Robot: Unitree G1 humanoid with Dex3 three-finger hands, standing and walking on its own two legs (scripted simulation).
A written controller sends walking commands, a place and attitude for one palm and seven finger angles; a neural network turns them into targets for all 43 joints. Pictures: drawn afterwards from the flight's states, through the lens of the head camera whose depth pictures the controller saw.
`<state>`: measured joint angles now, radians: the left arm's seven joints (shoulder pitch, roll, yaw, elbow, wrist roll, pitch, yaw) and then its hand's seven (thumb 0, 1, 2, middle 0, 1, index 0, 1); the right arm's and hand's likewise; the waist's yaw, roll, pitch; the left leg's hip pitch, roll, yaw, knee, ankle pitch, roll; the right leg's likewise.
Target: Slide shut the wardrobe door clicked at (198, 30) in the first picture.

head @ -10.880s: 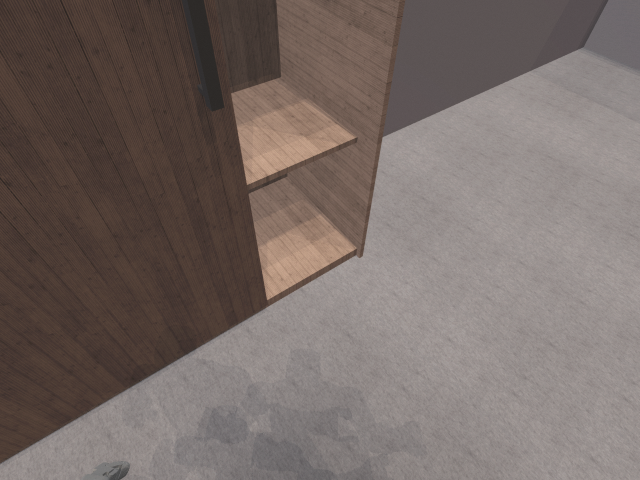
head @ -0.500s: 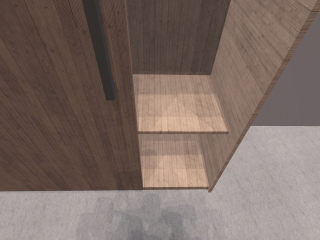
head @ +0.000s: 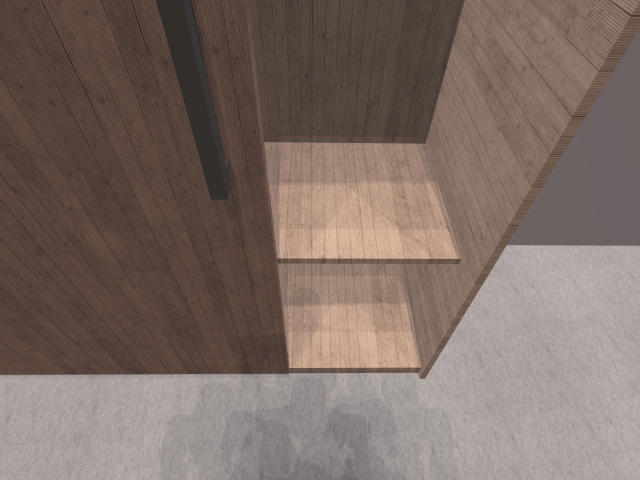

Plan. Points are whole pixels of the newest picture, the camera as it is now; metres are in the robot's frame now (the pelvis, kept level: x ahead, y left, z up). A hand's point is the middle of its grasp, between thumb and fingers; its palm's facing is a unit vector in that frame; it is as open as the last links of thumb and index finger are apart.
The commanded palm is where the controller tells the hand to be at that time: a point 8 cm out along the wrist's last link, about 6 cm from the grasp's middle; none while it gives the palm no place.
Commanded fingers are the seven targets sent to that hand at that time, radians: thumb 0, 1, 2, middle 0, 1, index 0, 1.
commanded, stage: raise the hand with hooked fingers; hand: left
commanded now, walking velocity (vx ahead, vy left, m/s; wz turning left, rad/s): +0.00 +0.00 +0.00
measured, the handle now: (200, 82) +0.48 +0.18 +0.25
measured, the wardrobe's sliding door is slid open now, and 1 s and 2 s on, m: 0.42 0.42 0.42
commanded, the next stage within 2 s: none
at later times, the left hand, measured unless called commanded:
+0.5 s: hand out of the picture +0.11 +0.20 +0.01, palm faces +0.23 -0.97 -0.06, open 9.1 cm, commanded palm +0.12 +0.25 +0.04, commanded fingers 0.00 0.27 0.63 -0.25 -0.70 -0.25 -0.70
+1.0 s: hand (86, 380) +0.18 +0.23 +0.12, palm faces +0.10 -0.99 -0.09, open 12.2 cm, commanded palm +0.15 +0.29 +0.14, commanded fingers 0.00 -0.31 0.38 -0.29 -1.08 -0.29 -1.08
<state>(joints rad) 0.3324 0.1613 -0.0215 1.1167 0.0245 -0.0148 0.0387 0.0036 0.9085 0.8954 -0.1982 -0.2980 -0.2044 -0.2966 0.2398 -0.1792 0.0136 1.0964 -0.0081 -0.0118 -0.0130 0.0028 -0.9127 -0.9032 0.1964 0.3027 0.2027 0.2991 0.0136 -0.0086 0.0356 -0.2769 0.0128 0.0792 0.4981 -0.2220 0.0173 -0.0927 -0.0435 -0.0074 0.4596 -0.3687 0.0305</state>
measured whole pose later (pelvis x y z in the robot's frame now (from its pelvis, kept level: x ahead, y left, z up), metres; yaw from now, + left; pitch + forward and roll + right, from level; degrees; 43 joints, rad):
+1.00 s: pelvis -0.04 -0.01 -0.01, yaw +3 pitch +1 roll -1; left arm 0.23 0.34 0.35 -0.08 -0.36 -0.08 -0.34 0.00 -0.09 0.47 -0.27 -0.94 -0.28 -0.93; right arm 0.28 -0.28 0.03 0.67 0.06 -0.35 -0.10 0.01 -0.90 -0.90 0.20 0.30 0.21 0.30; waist 0.04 0.05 -0.04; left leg -0.44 0.04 0.02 0.65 -0.23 0.00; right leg -0.24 -0.01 -0.07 0.63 -0.40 0.01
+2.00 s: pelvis -0.03 -0.03 +0.00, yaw +4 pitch -3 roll +0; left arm -0.19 0.52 0.51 0.02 -0.35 0.31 -0.43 -0.01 -0.50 0.30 -0.30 -1.20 -0.31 -1.20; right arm 0.19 -0.28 0.08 0.63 0.10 -0.25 -0.10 0.01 -0.90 -0.90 0.20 0.30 0.20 0.30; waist 0.05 0.08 -0.03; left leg -0.27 0.03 0.00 0.49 -0.17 -0.02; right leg -0.07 -0.01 -0.09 0.47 -0.35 -0.01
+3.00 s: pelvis -0.02 -0.03 +0.00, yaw +3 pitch -1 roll +0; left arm -0.46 0.50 0.41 0.32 -0.26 0.29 -0.35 -0.01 -0.50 0.30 -0.30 -1.20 -0.31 -1.20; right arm 0.21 -0.29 0.07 0.64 0.09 -0.17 -0.10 0.01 -0.90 -0.90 0.20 0.30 0.20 0.30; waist 0.02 0.07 -0.03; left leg -0.28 0.03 0.01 0.49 -0.19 -0.01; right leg -0.09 -0.01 -0.08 0.47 -0.36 -0.01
